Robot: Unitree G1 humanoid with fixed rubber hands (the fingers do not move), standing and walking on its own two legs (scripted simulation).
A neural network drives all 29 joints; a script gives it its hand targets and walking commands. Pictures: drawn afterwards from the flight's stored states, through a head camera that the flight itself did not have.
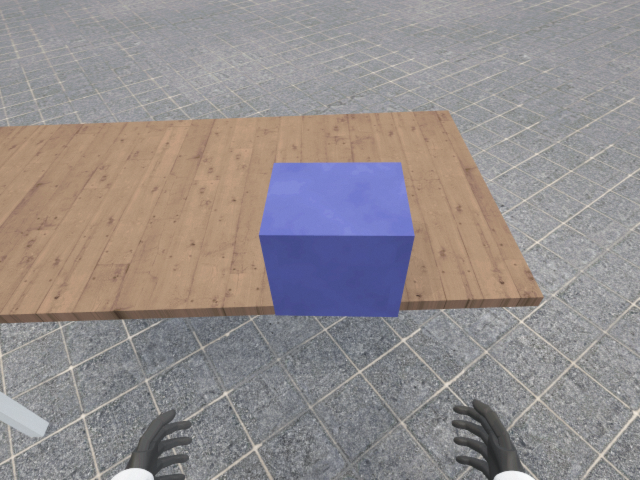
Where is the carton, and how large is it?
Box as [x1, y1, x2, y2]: [259, 162, 414, 316]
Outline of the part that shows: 400,162 274,163 263,212 259,238 275,314 397,316 414,236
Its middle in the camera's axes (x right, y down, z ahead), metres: +0.02 +0.00 +0.61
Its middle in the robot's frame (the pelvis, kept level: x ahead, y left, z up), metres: +0.45 +0.01 +0.03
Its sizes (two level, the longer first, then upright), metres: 0.199 0.160 0.188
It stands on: a table, 0.71 m high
